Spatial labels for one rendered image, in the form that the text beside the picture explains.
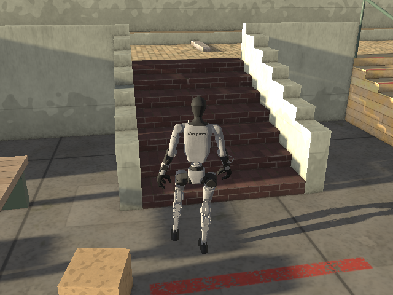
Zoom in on left robot forearm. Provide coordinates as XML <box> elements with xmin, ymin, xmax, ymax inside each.
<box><xmin>159</xmin><ymin>148</ymin><xmax>173</xmax><ymax>175</ymax></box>

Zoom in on robot right hand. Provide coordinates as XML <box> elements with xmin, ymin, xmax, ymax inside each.
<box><xmin>217</xmin><ymin>168</ymin><xmax>232</xmax><ymax>180</ymax></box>

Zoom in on right robot upper arm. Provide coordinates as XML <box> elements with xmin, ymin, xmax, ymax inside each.
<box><xmin>211</xmin><ymin>124</ymin><xmax>227</xmax><ymax>157</ymax></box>

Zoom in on robot left hand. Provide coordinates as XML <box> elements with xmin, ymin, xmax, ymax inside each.
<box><xmin>157</xmin><ymin>173</ymin><xmax>171</xmax><ymax>189</ymax></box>

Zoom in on right robot forearm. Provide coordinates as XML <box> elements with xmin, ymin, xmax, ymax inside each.
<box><xmin>220</xmin><ymin>148</ymin><xmax>230</xmax><ymax>170</ymax></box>

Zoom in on left robot shin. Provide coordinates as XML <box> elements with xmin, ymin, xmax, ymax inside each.
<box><xmin>173</xmin><ymin>191</ymin><xmax>182</xmax><ymax>233</ymax></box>

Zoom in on left robot upper arm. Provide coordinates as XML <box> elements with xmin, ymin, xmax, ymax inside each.
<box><xmin>167</xmin><ymin>123</ymin><xmax>185</xmax><ymax>157</ymax></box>

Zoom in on humanoid robot torso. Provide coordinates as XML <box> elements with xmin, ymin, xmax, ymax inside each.
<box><xmin>183</xmin><ymin>120</ymin><xmax>212</xmax><ymax>184</ymax></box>

